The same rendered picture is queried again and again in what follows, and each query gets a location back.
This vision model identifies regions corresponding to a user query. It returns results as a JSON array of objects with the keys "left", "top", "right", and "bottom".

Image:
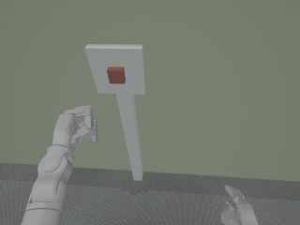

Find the left robot forearm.
[{"left": 21, "top": 144, "right": 74, "bottom": 225}]

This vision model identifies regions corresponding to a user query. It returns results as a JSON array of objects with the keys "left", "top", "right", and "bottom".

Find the robot left hand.
[{"left": 52, "top": 105, "right": 98, "bottom": 153}]

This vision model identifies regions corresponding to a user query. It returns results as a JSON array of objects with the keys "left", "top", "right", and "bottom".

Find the panel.
[{"left": 84, "top": 44, "right": 145, "bottom": 181}]

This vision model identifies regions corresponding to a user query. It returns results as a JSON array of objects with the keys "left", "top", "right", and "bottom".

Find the robot right hand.
[{"left": 220, "top": 185, "right": 259, "bottom": 225}]

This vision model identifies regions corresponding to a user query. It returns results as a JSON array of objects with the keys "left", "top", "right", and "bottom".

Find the button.
[{"left": 107, "top": 67, "right": 126, "bottom": 84}]

